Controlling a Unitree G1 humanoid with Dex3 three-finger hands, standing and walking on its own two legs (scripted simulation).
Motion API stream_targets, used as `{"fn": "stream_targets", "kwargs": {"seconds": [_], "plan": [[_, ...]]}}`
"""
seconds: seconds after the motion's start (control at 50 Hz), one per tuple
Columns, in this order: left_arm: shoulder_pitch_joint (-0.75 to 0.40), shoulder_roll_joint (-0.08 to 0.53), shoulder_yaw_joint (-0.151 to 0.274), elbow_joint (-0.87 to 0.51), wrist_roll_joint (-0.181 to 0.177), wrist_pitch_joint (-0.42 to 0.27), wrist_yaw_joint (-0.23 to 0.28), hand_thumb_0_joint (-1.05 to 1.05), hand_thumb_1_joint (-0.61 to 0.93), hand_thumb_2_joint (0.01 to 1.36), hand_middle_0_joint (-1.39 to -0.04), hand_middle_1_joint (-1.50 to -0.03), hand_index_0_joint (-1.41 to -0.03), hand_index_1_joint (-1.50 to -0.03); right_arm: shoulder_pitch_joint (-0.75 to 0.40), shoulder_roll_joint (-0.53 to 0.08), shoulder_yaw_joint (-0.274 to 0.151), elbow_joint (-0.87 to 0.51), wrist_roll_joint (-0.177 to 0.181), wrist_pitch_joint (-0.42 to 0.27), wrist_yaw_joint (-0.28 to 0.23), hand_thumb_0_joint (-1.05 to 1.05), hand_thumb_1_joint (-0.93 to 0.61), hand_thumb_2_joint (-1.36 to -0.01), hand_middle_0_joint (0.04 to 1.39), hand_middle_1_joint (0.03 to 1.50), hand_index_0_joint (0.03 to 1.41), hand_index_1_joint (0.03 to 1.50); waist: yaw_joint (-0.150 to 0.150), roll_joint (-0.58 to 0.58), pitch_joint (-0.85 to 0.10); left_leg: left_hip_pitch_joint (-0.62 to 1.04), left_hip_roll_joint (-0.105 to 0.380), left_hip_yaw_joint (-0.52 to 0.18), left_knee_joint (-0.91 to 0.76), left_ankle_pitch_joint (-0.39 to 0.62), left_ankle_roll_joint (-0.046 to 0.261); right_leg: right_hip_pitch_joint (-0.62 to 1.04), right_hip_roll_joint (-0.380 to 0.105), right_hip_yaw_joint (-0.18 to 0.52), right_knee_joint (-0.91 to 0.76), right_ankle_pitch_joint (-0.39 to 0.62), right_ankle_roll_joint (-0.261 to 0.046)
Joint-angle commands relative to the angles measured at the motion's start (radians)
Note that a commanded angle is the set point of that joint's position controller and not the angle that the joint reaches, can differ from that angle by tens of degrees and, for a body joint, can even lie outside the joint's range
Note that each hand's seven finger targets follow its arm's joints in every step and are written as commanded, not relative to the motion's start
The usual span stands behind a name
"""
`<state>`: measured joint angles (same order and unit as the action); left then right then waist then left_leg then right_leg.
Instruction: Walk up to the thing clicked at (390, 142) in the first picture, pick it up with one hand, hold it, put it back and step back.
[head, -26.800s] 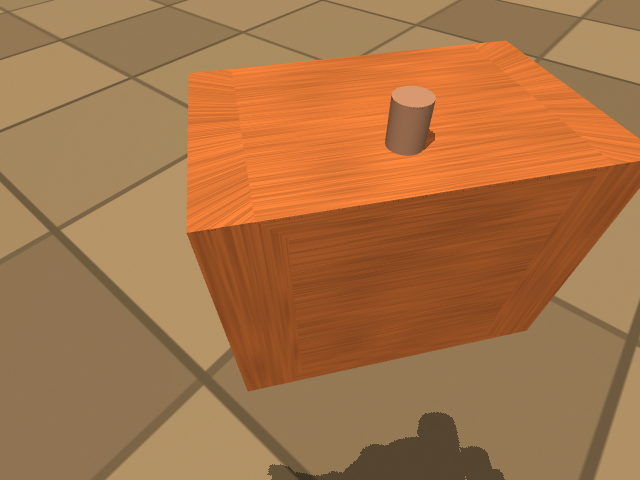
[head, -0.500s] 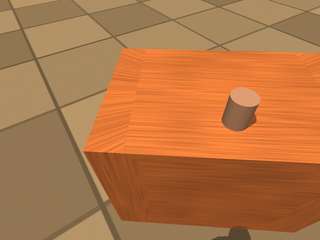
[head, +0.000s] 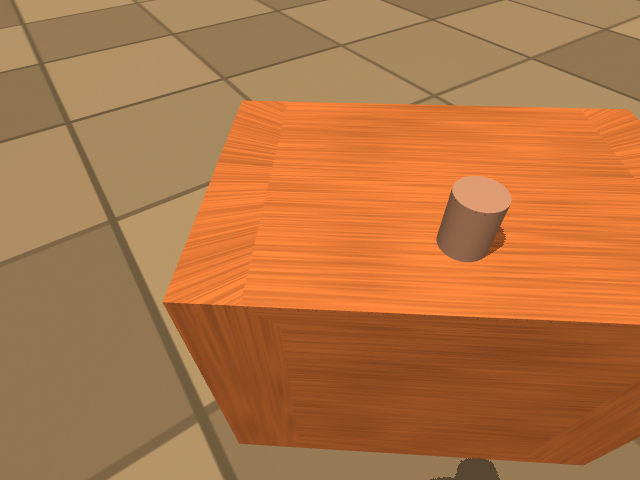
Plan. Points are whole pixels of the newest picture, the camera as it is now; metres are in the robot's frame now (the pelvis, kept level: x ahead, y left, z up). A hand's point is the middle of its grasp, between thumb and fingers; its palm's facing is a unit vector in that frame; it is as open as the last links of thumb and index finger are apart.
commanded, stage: stand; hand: right
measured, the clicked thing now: (471, 219) +0.51 -0.22 +0.03
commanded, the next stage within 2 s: none
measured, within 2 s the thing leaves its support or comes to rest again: neither
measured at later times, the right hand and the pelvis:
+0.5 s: hand out of the picture +0.07 -0.25 -0.16, palm faces -0.04 +0.94 -0.34, open 7.4 cm; pelvis +0.01 +0.00 +0.00, yaw +0 degrees
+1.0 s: hand out of the picture +0.07 -0.25 -0.16, palm faces -0.03 +0.94 -0.33, open 7.3 cm; pelvis +0.01 +0.00 +0.00, yaw +0 degrees
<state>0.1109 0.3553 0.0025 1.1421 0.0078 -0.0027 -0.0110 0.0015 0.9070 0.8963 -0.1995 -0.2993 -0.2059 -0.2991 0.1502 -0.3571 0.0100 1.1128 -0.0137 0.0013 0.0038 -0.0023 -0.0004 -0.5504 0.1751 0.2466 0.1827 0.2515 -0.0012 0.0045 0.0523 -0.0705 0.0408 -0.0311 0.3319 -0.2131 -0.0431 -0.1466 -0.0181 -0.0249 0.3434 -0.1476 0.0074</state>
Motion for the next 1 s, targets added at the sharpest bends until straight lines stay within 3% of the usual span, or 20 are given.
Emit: {"fn": "stream_targets", "kwargs": {"seconds": [0.0,0.06,0.22,0.6,0.78,0.9,0.98], "plan": [[-0.043,0.217,0.042,-0.061,0.001,-0.022,0.014,0.000,0.900,0.900,-0.200,-0.300,-0.200,-0.301,-0.031,-0.214,-0.044,-0.053,0.001,-0.026,-0.015,0.000,-0.687,-0.900,0.200,0.300,0.200,0.300,0.008,-0.005,-0.045,-0.071,0.079,-0.053,-0.068,0.071,0.056,0.053,-0.106,0.102,-0.065,0.025,-0.029],[-0.041,0.214,0.040,-0.060,0.000,-0.021,0.015,0.000,0.900,0.900,-0.200,-0.300,-0.200,-0.301,-0.029,-0.211,-0.043,-0.051,0.001,-0.026,-0.015,0.000,-0.900,-0.900,0.200,0.300,0.200,0.300,0.008,-0.007,-0.050,-0.068,0.082,-0.056,-0.070,0.079,0.056,0.054,-0.105,0.100,-0.060,0.040,-0.029],[-0.031,0.213,0.038,-0.060,0.000,-0.019,0.014,0.000,0.900,0.900,-0.200,-0.300,-0.200,-0.301,-0.015,-0.214,-0.044,-0.047,0.000,-0.025,-0.015,0.000,-0.900,-0.900,0.200,0.300,0.200,0.300,0.009,-0.002,-0.035,-0.080,0.081,-0.056,-0.072,0.062,0.058,0.040,-0.102,0.103,-0.062,-0.001,-0.030],[-0.036,0.208,0.035,-0.066,-0.001,-0.022,0.017,0.000,0.900,0.900,-0.200,-0.300,-0.200,-0.301,-0.030,-0.217,-0.046,-0.055,0.003,-0.028,-0.019,0.000,-0.900,-0.900,0.200,0.300,0.200,0.300,0.005,0.001,-0.086,-0.036,0.092,-0.048,-0.055,0.191,0.054,0.081,-0.116,0.093,-0.023,0.185,-0.029],[-0.041,0.211,0.037,-0.067,0.000,-0.022,0.018,0.000,0.900,0.900,-0.200,-0.300,-0.200,-0.301,-0.036,-0.209,-0.045,-0.057,0.003,-0.026,-0.017,0.000,-0.900,-0.900,0.200,0.300,0.200,0.300,0.005,-0.004,-0.061,-0.044,0.087,-0.044,-0.064,0.156,0.050,0.068,-0.112,0.090,-0.039,0.160,-0.028],[-0.038,0.213,0.041,-0.065,0.000,-0.022,0.016,0.000,0.900,0.900,-0.200,-0.300,-0.200,-0.301,-0.035,-0.209,-0.047,-0.054,0.003,-0.024,-0.015,0.000,-0.900,-0.900,0.200,0.300,0.200,0.300,0.009,-0.012,-0.039,-0.054,0.083,-0.047,-0.075,0.096,0.053,0.046,-0.104,0.096,-0.061,0.065,-0.027],[-0.038,0.215,0.042,-0.067,0.001,-0.022,0.016,0.000,0.900,0.900,-0.200,-0.300,-0.200,-0.301,-0.036,-0.208,-0.047,-0.057,0.001,-0.025,-0.014,0.000,-0.900,-0.900,0.200,0.300,0.200,0.300,0.005,-0.002,-0.053,-0.054,0.083,-0.043,-0.074,0.090,0.054,0.056,-0.111,0.103,-0.056,0.086,-0.033]]}}
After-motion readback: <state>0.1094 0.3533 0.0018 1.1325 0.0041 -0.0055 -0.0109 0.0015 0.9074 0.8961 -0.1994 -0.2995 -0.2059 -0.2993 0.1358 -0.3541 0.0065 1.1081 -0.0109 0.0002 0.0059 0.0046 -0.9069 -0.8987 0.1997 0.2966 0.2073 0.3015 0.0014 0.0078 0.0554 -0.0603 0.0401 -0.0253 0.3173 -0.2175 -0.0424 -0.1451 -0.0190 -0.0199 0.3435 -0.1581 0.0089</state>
